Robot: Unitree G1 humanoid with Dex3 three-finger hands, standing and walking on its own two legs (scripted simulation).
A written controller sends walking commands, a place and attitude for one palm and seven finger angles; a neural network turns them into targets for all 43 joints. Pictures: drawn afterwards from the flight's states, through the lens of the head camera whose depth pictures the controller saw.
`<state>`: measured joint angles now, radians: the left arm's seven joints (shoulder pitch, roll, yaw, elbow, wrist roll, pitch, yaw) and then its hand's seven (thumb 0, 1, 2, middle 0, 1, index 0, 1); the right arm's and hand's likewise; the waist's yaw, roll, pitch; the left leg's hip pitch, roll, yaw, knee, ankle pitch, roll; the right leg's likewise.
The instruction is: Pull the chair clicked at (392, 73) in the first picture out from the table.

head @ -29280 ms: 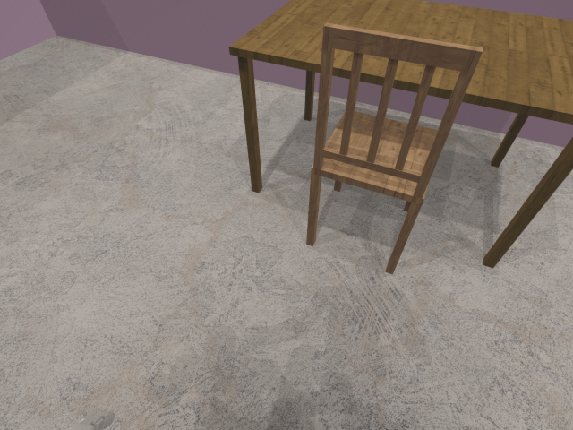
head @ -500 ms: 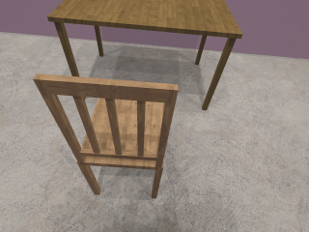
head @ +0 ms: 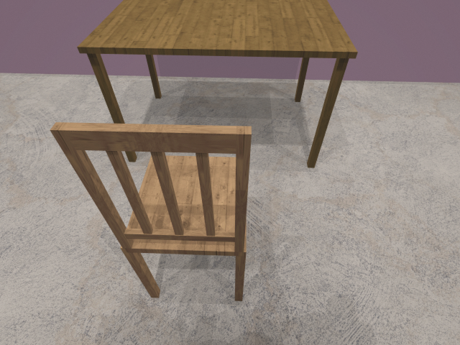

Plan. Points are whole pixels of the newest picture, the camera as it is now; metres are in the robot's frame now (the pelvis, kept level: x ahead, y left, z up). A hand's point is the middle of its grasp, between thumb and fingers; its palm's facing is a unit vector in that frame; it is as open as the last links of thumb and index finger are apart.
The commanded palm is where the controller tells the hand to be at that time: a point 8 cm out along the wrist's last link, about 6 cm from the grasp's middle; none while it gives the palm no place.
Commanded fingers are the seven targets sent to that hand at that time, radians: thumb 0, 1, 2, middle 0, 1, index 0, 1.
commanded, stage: let the arm hang, fingers relaxed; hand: left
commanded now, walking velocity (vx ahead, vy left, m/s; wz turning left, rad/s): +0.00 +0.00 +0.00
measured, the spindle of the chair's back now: (170, 197) +0.45 +0.18 -0.07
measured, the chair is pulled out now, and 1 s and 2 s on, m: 0.60 0.60 0.60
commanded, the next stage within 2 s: look to check the result in 0.26 s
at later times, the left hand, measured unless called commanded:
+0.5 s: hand out of the picture +0.00 +0.15 -0.17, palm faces +0.07 -0.98 -0.17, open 7.4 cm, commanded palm none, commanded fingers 0.00 0.90 0.90 -0.20 -0.30 -0.20 -0.30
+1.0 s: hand out of the picture -0.01 +0.15 -0.17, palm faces +0.08 -0.98 -0.17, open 7.4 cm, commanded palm none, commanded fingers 0.00 0.90 0.90 -0.20 -0.30 -0.20 -0.30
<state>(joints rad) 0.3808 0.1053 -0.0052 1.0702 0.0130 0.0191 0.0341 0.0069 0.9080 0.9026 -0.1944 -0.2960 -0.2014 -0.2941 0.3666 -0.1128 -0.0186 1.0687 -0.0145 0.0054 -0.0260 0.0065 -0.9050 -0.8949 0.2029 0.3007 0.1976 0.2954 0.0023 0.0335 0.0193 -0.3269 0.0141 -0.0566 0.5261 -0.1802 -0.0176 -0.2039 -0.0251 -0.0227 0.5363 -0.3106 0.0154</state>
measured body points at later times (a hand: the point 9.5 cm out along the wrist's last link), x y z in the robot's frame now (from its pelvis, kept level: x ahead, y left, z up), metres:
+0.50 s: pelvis +0.01 -0.01 +0.00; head +0.02 -0.01 +0.45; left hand -0.01 +0.20 -0.16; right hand +0.00 -0.22 -0.16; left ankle +0.07 +0.14 -0.73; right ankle -0.01 -0.13 -0.73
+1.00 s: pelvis +0.01 +0.00 +0.00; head +0.02 +0.00 +0.45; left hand -0.02 +0.21 -0.16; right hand -0.01 -0.21 -0.16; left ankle +0.07 +0.14 -0.73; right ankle -0.01 -0.13 -0.73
